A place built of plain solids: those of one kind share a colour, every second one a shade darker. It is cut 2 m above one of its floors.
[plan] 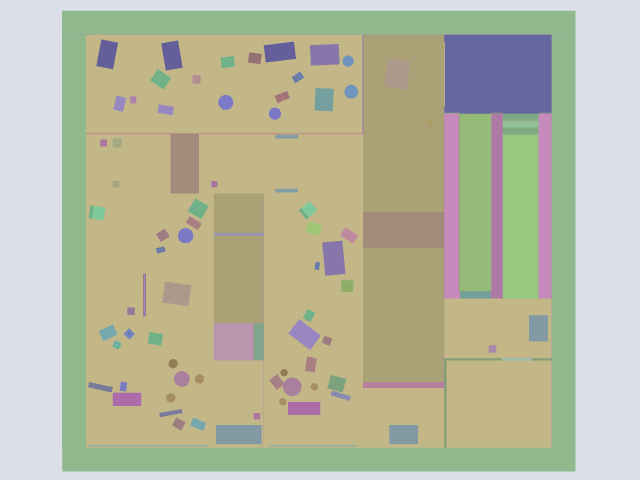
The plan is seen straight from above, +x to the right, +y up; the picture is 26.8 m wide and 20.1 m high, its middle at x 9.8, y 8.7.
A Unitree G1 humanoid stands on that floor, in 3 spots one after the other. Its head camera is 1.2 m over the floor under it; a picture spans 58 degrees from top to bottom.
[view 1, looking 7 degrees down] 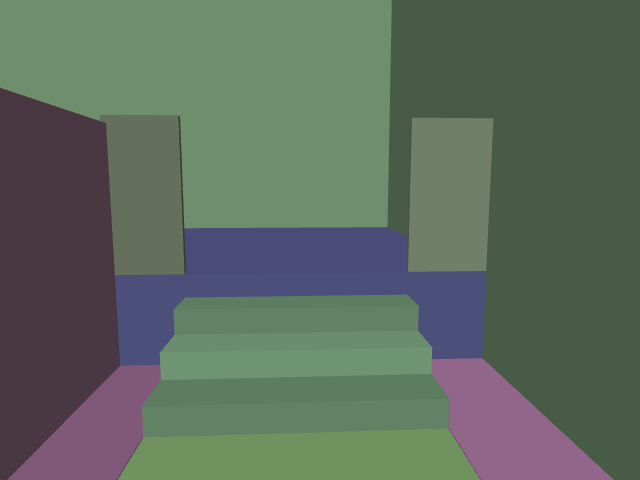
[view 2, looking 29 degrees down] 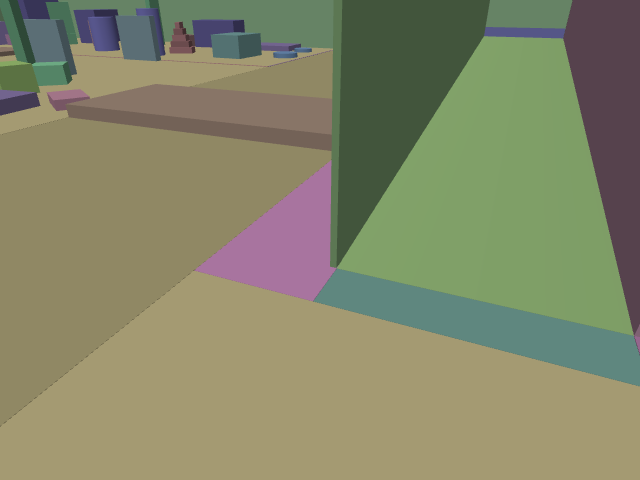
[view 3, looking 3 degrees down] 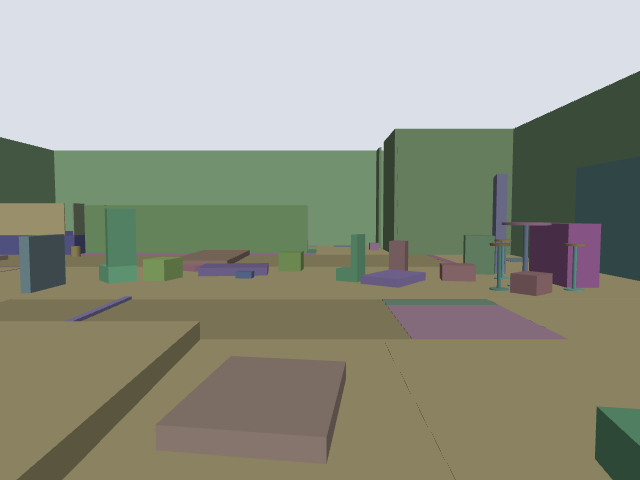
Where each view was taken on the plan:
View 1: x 18.20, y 11.12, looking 87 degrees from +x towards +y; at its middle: floor_deck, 4.75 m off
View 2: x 16.31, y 4.80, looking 113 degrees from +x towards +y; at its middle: floor_fore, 2.47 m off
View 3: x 1.14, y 6.12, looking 0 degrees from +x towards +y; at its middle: wall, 18.39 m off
